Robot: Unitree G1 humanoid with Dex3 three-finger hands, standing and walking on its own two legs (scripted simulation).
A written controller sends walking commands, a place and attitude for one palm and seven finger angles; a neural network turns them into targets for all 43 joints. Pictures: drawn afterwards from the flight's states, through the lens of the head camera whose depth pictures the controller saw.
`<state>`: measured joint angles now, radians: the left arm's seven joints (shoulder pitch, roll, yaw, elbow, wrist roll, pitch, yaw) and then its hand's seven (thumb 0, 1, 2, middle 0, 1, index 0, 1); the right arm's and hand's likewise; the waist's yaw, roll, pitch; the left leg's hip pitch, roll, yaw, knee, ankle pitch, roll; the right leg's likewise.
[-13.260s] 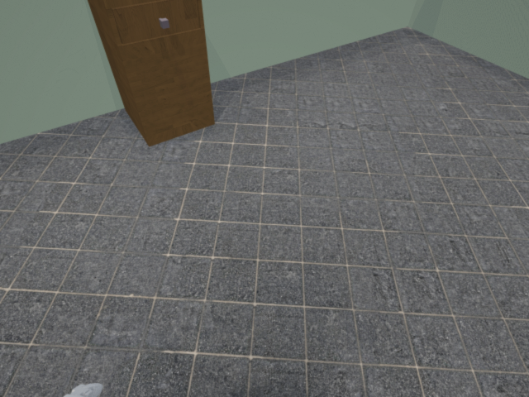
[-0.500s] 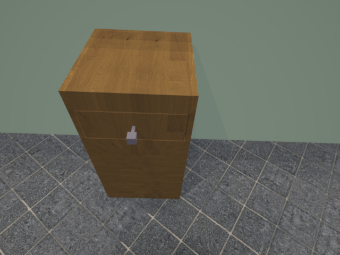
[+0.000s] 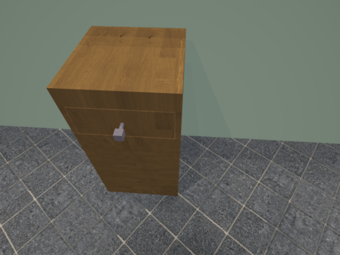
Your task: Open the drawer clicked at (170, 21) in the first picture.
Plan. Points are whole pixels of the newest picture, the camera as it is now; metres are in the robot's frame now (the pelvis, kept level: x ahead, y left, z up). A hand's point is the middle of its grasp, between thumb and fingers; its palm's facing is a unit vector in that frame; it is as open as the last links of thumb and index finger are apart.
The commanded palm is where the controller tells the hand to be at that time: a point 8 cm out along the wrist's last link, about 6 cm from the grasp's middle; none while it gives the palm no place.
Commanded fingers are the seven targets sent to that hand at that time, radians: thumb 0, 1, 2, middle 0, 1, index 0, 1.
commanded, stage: come to a stop and stand still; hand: left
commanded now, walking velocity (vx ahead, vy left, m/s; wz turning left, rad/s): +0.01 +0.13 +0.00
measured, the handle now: (120, 131) +0.52 +0.23 -0.11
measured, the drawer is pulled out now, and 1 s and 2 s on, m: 0.00 0.00 0.00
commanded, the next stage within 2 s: look again from close up in 0.82 s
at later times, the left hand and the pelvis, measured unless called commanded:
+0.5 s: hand out of the picture -0.03 +0.20 -0.18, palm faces +0.05 -0.99 -0.15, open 7.4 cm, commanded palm none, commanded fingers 0.00 0.90 0.90 -0.20 -0.30 -0.20 -0.30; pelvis +0.00 +0.04 +0.00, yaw +0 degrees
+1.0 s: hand out of the picture +0.00 +0.19 -0.18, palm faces +0.02 -0.99 -0.16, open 7.4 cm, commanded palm none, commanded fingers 0.00 0.90 0.90 -0.20 -0.30 -0.20 -0.30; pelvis +0.02 +0.04 +0.00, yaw +0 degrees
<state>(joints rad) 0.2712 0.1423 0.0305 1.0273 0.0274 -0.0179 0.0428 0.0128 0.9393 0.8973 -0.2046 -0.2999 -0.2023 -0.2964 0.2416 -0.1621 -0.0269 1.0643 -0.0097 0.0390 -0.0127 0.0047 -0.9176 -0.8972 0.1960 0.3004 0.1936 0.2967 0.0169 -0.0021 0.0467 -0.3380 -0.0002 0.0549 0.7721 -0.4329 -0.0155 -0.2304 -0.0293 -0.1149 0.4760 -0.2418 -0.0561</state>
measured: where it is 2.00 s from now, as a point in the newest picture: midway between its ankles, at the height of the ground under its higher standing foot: outside the picture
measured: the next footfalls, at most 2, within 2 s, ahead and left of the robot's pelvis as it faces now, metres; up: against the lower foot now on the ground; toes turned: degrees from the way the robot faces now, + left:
left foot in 0.18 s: +0.03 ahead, +0.13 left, +0.00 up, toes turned +3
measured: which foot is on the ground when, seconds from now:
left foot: up 0.00-0.16, down 0.18-1.00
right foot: down 0.00-1.00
